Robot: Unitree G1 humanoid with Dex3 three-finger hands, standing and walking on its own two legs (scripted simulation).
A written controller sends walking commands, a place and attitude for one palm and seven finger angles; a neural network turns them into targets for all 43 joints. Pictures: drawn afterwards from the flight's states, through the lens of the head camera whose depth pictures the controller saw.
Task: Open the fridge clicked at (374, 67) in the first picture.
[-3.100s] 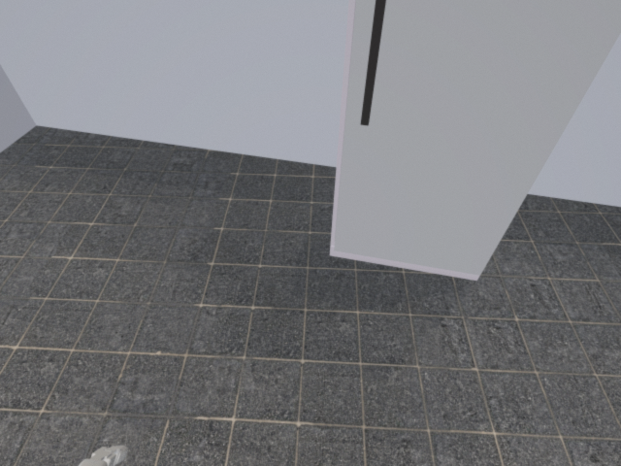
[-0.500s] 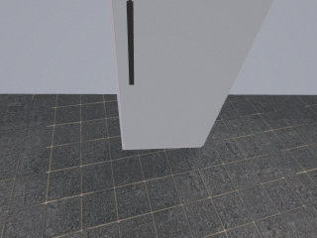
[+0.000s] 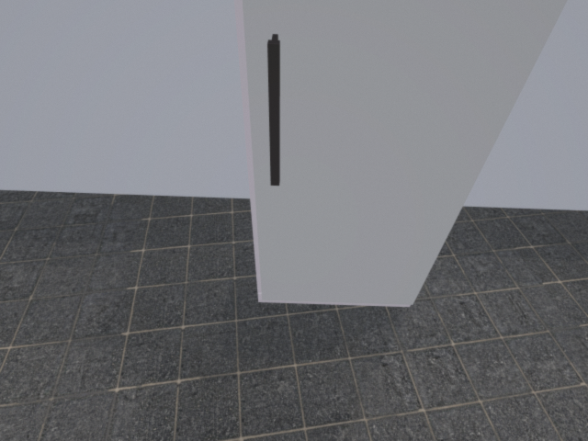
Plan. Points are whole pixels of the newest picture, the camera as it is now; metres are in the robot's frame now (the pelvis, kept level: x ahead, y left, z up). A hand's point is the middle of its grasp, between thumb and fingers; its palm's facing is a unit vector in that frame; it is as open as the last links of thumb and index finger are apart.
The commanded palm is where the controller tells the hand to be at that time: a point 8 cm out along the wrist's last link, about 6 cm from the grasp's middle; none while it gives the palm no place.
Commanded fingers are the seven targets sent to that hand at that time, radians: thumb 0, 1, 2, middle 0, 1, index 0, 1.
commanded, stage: take the last steps up to it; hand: left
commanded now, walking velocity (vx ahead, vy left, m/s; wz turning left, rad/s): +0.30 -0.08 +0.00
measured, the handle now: (275, 118) +0.71 +0.09 +0.09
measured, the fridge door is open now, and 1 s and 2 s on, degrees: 0 0 0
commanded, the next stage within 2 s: come to a stop and stand still in 0.52 s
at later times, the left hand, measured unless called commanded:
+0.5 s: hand (167, 417) +0.20 +0.22 -0.18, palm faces +0.00 -0.99 -0.15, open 7.4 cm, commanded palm none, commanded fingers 0.00 0.90 0.90 -0.20 -0.30 -0.20 -0.30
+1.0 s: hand (212, 332) +0.35 +0.18 -0.17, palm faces +0.04 -0.97 -0.25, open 7.3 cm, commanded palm none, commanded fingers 0.00 0.90 0.90 -0.20 -0.30 -0.20 -0.30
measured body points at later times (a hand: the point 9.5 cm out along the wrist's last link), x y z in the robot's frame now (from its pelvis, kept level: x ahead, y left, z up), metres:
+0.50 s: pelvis +0.15 +0.04 +0.00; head +0.17 +0.07 +0.45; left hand +0.20 +0.28 -0.16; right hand +0.08 -0.16 -0.14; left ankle +0.08 +0.13 -0.74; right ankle +0.22 -0.11 -0.67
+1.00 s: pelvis +0.25 -0.01 -0.01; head +0.29 -0.02 +0.43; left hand +0.35 +0.23 -0.15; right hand +0.33 -0.26 -0.17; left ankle +0.24 +0.12 -0.67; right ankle +0.33 -0.11 -0.74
